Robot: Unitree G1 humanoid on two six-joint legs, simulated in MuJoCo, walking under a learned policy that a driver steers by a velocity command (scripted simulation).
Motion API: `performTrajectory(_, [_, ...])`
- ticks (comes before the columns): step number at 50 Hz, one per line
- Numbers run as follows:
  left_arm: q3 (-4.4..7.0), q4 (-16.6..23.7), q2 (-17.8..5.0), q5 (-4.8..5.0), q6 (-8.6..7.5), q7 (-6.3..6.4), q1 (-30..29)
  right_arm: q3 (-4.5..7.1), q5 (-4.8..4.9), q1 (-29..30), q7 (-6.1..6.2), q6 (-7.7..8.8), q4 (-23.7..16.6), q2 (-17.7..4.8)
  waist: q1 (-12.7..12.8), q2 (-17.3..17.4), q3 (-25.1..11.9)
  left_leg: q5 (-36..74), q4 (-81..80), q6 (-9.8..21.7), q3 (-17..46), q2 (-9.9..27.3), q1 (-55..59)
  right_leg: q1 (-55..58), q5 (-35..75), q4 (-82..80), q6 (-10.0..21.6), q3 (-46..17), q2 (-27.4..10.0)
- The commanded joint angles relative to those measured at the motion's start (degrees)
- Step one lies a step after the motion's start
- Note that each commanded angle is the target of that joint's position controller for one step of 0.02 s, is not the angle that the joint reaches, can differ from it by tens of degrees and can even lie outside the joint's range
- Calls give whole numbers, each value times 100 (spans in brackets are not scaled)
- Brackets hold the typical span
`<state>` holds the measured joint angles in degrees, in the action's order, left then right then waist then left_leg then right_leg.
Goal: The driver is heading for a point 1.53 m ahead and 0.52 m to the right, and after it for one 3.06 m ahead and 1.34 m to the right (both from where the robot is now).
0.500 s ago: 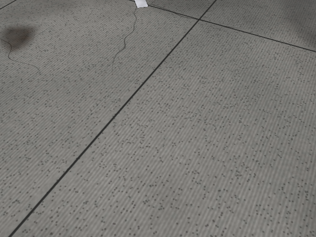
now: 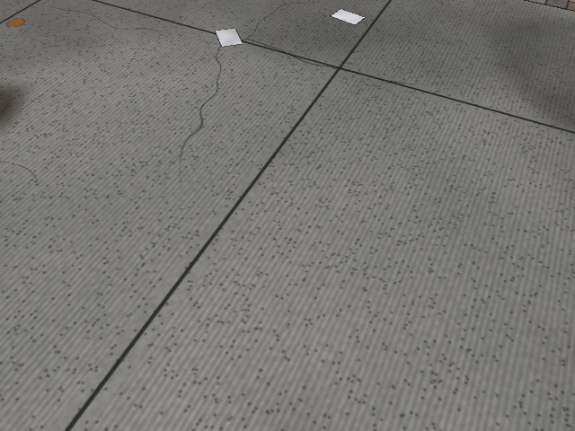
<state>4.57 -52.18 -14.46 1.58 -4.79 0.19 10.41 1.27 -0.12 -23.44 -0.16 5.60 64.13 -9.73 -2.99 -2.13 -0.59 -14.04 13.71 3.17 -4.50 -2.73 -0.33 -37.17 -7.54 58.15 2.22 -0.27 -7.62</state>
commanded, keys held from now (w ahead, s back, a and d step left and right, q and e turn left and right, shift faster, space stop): w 0.60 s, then w+e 0.40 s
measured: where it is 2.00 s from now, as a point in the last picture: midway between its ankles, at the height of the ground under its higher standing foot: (351, 245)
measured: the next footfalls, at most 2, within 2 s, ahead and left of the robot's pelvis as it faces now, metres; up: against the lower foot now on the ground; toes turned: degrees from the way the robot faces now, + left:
right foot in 0.24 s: +0.34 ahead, -0.15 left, +0.00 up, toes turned -3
left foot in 0.80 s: +0.66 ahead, +0.08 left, +0.00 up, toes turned -2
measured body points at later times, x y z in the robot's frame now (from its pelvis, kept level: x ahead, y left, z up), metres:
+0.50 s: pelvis +0.29 -0.07 +0.00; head +0.31 -0.08 +0.45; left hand +0.31 +0.19 -0.14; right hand +0.41 -0.34 -0.13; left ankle +0.35 +0.10 -0.66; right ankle +0.30 -0.15 -0.75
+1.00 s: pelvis +0.58 -0.01 +0.00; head +0.60 +0.00 +0.45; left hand +0.69 +0.26 -0.14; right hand +0.62 -0.28 -0.13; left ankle +0.62 +0.09 -0.75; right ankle +0.54 -0.16 -0.65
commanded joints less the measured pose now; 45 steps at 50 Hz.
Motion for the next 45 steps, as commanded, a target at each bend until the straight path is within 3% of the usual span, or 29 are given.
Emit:
performTrajectory(1, [-50,463,-29,-27,-32,-47,-646,146,-13,-5,114,12,-314,-1011,45,475,843,1520,-878,781,881,1423,-441,-566,685,-1167,-156,56,-17])
performTrajectory(5, [-118,702,-46,13,-81,-178,-1408,199,71,-398,140,-24,-279,-1090,-141,525,966,1474,-878,755,668,1532,-145,-301,1056,-2195,-88,243,226])
performTrajectory(8, [-111,849,-162,27,-131,-284,-1606,254,112,-454,148,-77,-254,-1124,-22,597,933,2016,-529,653,587,1765,460,-191,784,-2623,151,198,320])
performTrajectory(10, [4,783,-432,26,-149,-304,-1136,313,81,-291,147,-123,-318,-1276,346,817,472,3746,164,525,492,1810,715,689,445,-2666,354,357,613])
performTrajectory(11, [122,588,-648,28,-144,-285,-395,326,53,-172,140,-170,-349,-1315,770,909,-11,4694,1072,422,337,1677,640,1661,337,-2638,499,503,841])
performTrajectory(12, [262,270,-916,37,-114,-242,663,282,26,-90,131,-198,-414,-1230,1257,875,-631,4615,2394,227,155,1395,-37,3168,355,-2575,678,422,820])
performTrajectory(13, [378,54,-1406,-82,-85,-179,1569,161,-26,-371,105,-183,-560,-838,1282,-119,-1499,2504,4489,9,-22,833,-1773,5118,-305,-2665,1175,-1415,-487])
performTrajectory(14, [335,-23,-1495,-152,-111,-246,1701,-49,74,-969,38,-18,-520,-106,874,-1422,-2389,-1781,6100,-163,783,-149,-3226,6191,-1459,-3858,1918,-4333,-1570])
performTrajectory(15, [188,0,-954,-105,-144,-255,1344,111,247,-336,7,134,-626,-752,961,-911,-1772,-1717,6685,-35,1279,177,-3834,5756,-1684,-4235,1571,-4235,-1325])
performTrajectory(16, [111,85,-718,-75,-169,-241,790,175,338,231,11,214,-824,-1020,841,-612,-913,-1224,6675,59,1052,475,-4105,4876,-1133,-4267,1312,-3209,-1166])
performTrajectory(17, [57,184,-598,-107,-197,-247,274,194,282,504,70,243,-883,-1047,629,2,-565,-655,6338,87,964,796,-3815,3942,-381,-4387,1181,-2486,-988])
performTrajectory(18, [17,195,-449,-168,-227,-273,26,256,186,554,112,194,-870,-1021,427,96,-302,-364,6009,91,929,996,-3481,3220,200,-4516,1096,-1916,-776])
performTrajectory(19, [-30,143,-302,-217,-245,-291,-30,269,164,359,113,100,-833,-909,233,-39,-276,-202,5824,111,976,1135,-3139,2854,327,-4679,1072,-1577,-630])
performTrajectory(21, [-34,1,-319,-188,-260,-270,143,267,159,242,126,-39,-823,-710,124,-125,-106,-152,5444,71,894,1214,-3032,2510,416,-4968,1173,-1215,-520])
performTrajectory(24, [12,-110,-591,-183,-252,-132,437,310,87,929,147,-114,-1085,-818,190,-27,265,509,4613,-120,823,1302,-3710,2493,465,-5262,1229,-942,-506])
performTrajectory(26, [16,-164,-640,-168,-209,-54,656,325,46,1375,128,-96,-1235,-825,302,-7,362,1138,3903,-221,782,1273,-4056,2712,540,-5314,1165,-793,-461])
performTrajectory(30, [18,-251,-712,-107,-161,13,1006,268,74,2177,39,-26,-1443,-700,552,-62,472,2111,2494,-256,493,985,-3815,2902,614,-5326,954,-336,-261])
performTrajectory(33, [29,-405,-713,-54,-96,19,1401,236,107,2731,-36,14,-1638,-705,733,-38,618,2007,1930,-277,489,829,-3819,3317,619,-5108,961,-477,-384])
performTrajectory(35, [63,-450,-760,-30,-30,47,1493,230,128,2930,-104,75,-1765,-764,725,-77,659,1737,1623,-231,575,769,-3840,3671,718,-4824,939,-626,-549])
performTrajectory(38, [135,-393,-897,-17,47,84,1298,323,146,2520,-149,172,-1736,-1049,375,-287,375,1203,1355,-104,536,572,-2974,3846,1408,-4260,783,-864,-687])
performTrajectory(39, [127,-339,-884,-24,68,81,1150,419,138,1946,-128,196,-1588,-1217,41,-310,40,1085,1231,2,391,408,-2139,3754,2214,-3635,668,-754,-497])
performTrajectory(40, [54,-257,-694,-71,70,66,1075,562,98,931,-79,214,-1325,-1537,-389,-218,-682,1153,1420,216,535,605,-610,3177,2253,-2414,476,-526,-131])
performTrajectory(41, [-68,-62,-353,-216,63,55,1141,666,13,-65,-13,188,-1214,-2029,-611,686,-1700,959,1522,527,1923,1875,1119,1972,327,-477,232,-161,410])
performTrajectory(42, [-205,-30,270,-1,-53,24,1925,672,-58,-138,-67,154,-1111,-2173,-121,2384,-2297,-108,577,1319,4532,2889,2466,37,-2675,1126,10,-389,1156])
performTrajectory(43, [-47,-107,-477,143,-104,44,1571,501,-23,168,-72,163,-1234,-1483,-249,1525,-1748,-624,355,1062,4259,2629,1984,-460,-2502,1756,56,-886,765])
performTrajectory(44, [25,31,-707,171,-113,56,1077,407,17,610,-56,169,-1329,-1154,-221,1102,-1008,-392,324,771,3215,2466,1200,-674,-1927,1765,129,-737,503])
performTrajectory(45, [37,48,-626,128,-85,92,883,357,-4,998,-69,173,-1373,-1047,-34,602,-632,154,157,649,2566,2256,373,-374,-1415,1579,110,-651,232])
